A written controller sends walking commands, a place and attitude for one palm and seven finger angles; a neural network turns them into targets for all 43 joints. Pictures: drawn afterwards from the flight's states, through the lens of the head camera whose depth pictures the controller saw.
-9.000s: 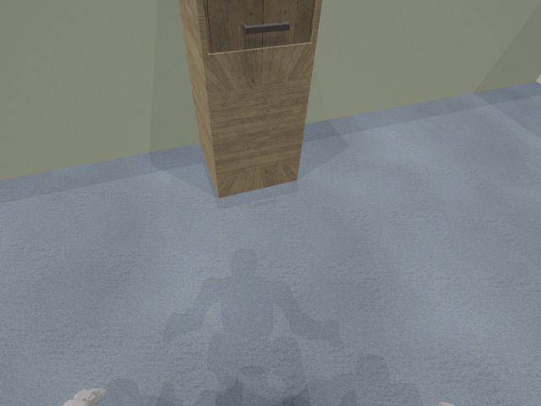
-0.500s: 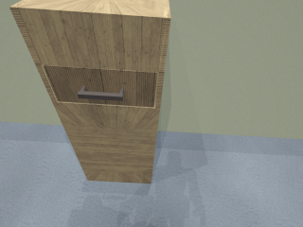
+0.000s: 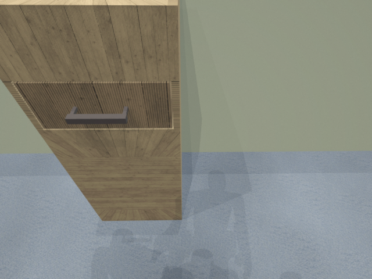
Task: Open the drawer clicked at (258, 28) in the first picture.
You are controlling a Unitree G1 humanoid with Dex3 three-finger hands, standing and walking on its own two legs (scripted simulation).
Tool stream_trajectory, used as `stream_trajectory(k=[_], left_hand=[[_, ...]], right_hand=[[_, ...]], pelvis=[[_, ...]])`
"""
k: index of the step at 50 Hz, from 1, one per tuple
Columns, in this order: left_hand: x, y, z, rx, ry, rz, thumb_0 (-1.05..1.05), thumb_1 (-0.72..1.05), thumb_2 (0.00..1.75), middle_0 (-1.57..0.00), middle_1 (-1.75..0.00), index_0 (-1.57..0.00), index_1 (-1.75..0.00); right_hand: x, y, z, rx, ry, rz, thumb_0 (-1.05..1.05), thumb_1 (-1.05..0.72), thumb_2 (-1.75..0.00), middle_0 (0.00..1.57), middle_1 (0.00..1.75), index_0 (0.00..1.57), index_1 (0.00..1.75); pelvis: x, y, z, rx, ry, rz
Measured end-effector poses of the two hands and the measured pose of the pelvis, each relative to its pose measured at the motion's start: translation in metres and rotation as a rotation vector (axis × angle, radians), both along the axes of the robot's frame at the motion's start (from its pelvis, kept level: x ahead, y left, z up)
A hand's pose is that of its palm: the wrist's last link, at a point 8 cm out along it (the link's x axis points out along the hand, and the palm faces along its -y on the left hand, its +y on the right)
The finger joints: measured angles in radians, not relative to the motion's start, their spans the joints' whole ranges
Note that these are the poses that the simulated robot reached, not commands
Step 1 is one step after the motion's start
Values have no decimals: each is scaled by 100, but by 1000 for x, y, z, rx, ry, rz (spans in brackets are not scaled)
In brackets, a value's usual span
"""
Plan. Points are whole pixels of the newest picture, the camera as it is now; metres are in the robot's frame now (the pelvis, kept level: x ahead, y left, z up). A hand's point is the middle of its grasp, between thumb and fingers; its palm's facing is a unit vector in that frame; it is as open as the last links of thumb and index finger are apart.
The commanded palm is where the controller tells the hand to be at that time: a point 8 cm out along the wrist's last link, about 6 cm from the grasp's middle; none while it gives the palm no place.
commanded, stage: look again from close up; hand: left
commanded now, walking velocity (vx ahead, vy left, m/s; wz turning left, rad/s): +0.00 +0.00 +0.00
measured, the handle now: (98, 114) +0.51 +0.26 +0.06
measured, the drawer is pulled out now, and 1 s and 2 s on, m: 0.00 0.00 0.00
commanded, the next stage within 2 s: raise the hand with hooked fingers in 0.24 s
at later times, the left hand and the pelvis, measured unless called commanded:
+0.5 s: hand out of the picture +0.12 +0.19 -0.06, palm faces -0.04 -0.81 -0.59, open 7.5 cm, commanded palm +0.11 +0.22 -0.03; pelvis -0.02 -0.01 +0.00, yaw -1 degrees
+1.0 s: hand (61, 253) +0.17 +0.24 +0.02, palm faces +0.17 -0.06 -0.98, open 10.0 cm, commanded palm +0.14 +0.23 +0.07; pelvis -0.08 +0.00 -0.02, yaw +0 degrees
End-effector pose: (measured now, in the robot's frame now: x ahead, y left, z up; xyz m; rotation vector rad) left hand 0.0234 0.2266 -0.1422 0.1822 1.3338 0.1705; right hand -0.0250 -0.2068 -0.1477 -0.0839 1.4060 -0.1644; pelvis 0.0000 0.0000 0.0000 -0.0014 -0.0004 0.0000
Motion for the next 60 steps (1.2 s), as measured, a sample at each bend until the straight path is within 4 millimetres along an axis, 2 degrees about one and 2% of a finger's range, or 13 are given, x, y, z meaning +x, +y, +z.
stream_trajectory(k=[8, 18, 20, 23, 27, 30, 33, 37, 40, 44, 52, 55, 60], left_hand=[[7, -3, 13, 13, -51, 12, 1, 93, 90, -20, -30, -20, -30], [-22, -14, 16, 14, 7, 33, 0, 91, 90, -20, -30, -20, -30], [-3, -12, 32, 68, -104, -99, 1, 91, 90, -20, -31, -20, -30], [49, -4, 85, 242, -412, -216, 2, 89, 89, -21, -32, -21, -32], [114, -5, 155, 545, -739, -485, 2, 84, 87, -21, -35, -21, -35], [139, -12, 186, 788, -883, -674, 1, 78, 84, -21, -38, -21, -38], [133, -22, 189, 925, -912, -810, 1, 72, 82, -21, -42, -21, -42], [99, -32, 169, 986, -849, -921, 0, 63, 78, -22, -48, -22, -48], [76, -25, 157, 1033, -782, -953, 0, 55, 75, -23, -52, -23, -52], [74, -5, 165, 1114, -799, -929, 0, 45, 71, -25, -58, -25, -58], [129, 14, 230, 1224, -928, -861, 0, 26, 63, -27, -70, -27, -70], [143, 10, 241, 1176, -912, -878, 0, 20, 60, -27, -75, -27, -75], [149, 5, 242, 1093, -885, -958, 0, 9, 55, -27, -82, -27, -82]], right_hand=[[34, -15, -2, -17, -72, 37, 2, -94, -90, 19, 30, 20, 29], [21, -20, -1, 10, -26, 51, 1, -92, -90, 19, 30, 20, 29], [24, -27, 5, -26, -94, 66, 1, -93, -90, 20, 30, 20, 29], [46, -41, 13, -86, -287, 58, 2, -93, -90, 20, 30, 20, 30], [96, -54, 28, -123, -533, 81, 2, -93, -90, 20, 30, 20, 29], [133, -59, 48, -134, -685, 113, 2, -92, -90, 20, 30, 20, 29], [161, -60, 68, -122, -771, 158, 1, -92, -90, 19, 30, 20, 29], [186, -52, 83, -111, -794, 240, 1, -92, -90, 19, 30, 20, 29], [196, -39, 85, -109, -779, 296, 1, -91, -90, 19, 30, 20, 29], [199, -14, 80, -89, -762, 337, 1, -91, -90, 19, 30, 20, 29], [169, 31, 62, 25, -719, 284, 1, -91, -90, 20, 30, 20, 30], [153, 36, 58, 48, -678, 245, 1, -91, -90, 20, 30, 20, 30], [132, 28, 54, 22, -602, 224, 1, -91, -90, 20, 30, 20, 30]], pelvis=[[4, -4, 4, 4, -15, 4], [-2, -13, 8, 9, -15, 7], [-8, -14, 7, 15, -14, -23], [-16, -11, 5, 18, 9, -19], [-34, -9, -1, 38, 57, -23], [-46, -10, -7, 51, 91, -43], [-55, -11, -12, 61, 111, -64], [-64, -11, -16, 64, 111, -57], [-69, -11, -17, 55, 100, -37], [-74, -10, -19, 35, 77, -6], [-74, 6, -13, 15, 22, -2], [-71, 13, -7, 22, 8, -22], [-68, 20, 0, 25, -9, -39]])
